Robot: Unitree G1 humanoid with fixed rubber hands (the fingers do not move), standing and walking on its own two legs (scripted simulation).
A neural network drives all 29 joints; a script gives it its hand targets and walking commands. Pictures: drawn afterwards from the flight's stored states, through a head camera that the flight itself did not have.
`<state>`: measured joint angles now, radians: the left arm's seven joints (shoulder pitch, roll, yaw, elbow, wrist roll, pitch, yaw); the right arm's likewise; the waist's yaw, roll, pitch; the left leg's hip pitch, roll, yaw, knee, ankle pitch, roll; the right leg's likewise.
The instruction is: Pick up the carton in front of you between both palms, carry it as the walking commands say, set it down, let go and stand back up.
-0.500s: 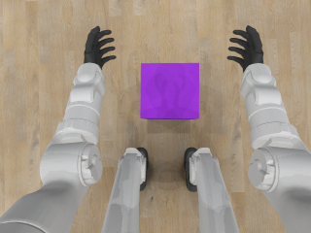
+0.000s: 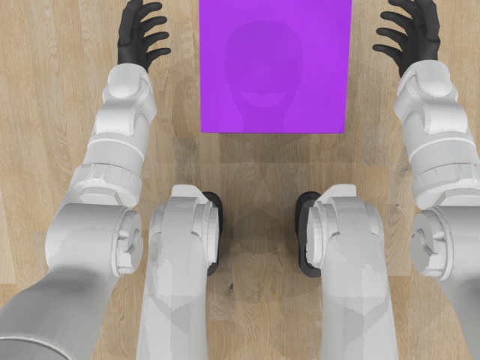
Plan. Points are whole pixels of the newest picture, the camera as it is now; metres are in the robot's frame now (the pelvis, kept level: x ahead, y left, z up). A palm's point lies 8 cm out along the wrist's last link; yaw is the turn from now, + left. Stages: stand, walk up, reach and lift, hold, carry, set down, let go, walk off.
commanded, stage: reach and lift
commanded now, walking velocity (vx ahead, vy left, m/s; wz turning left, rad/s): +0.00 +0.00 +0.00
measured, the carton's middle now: (268, 78) +0.50 -0.02 -0.29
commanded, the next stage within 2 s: none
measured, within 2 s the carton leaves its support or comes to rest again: leaves its support in 1.02 s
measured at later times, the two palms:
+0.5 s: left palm (160, 59) +0.51 +0.16 -0.23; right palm (380, 57) +0.51 -0.19 -0.23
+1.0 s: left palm (172, 51) +0.52 +0.14 -0.22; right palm (363, 52) +0.52 -0.16 -0.22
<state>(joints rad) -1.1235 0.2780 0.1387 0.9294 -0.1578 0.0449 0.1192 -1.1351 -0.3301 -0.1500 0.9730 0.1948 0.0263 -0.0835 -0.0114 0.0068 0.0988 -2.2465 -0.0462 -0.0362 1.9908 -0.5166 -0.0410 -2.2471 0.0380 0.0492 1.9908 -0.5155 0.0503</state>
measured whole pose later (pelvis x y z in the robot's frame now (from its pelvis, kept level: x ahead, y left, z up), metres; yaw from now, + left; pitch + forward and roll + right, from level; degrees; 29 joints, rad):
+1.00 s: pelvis +0.00 +0.00 -0.05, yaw +0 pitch +39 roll +0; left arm -1.36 0.22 0.14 1.13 -0.18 0.02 0.19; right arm -1.35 -0.27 -0.10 1.14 0.17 0.04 -0.14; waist -0.01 0.02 0.26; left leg -2.30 -0.07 -0.04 2.19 -0.56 -0.05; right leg -2.30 0.05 0.05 2.19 -0.56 0.06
